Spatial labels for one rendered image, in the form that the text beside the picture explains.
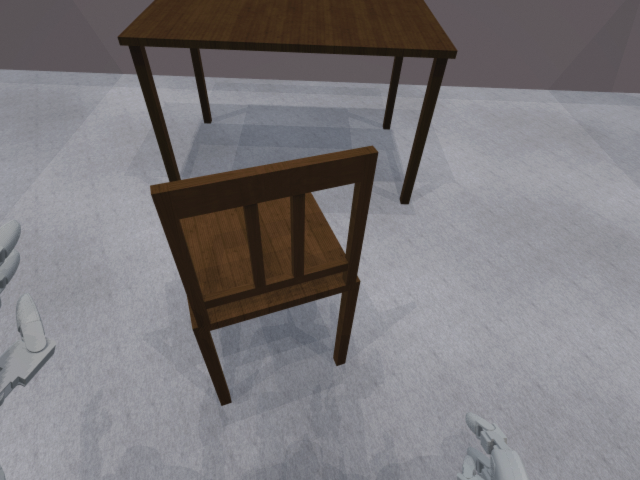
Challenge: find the chair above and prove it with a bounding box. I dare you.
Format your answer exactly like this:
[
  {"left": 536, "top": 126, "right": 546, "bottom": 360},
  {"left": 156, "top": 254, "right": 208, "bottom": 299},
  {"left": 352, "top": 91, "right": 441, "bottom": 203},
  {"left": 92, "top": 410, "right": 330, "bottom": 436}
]
[{"left": 150, "top": 146, "right": 378, "bottom": 406}]

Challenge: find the robot right hand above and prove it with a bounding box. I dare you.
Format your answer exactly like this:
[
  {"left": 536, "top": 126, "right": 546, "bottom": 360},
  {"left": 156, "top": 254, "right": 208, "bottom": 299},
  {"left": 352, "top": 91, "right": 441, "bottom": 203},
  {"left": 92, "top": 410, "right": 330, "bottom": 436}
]
[{"left": 457, "top": 412, "right": 530, "bottom": 480}]

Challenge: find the robot left hand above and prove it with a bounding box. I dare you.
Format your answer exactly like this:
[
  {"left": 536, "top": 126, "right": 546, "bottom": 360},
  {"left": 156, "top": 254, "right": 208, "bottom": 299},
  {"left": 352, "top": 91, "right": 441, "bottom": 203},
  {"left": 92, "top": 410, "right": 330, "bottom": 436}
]
[{"left": 0, "top": 220, "right": 56, "bottom": 406}]

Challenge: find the table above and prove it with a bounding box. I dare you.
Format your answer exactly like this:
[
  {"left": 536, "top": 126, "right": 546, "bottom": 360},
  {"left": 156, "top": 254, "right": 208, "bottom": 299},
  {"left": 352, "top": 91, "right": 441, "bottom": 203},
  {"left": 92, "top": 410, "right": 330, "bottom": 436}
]
[{"left": 118, "top": 0, "right": 457, "bottom": 204}]

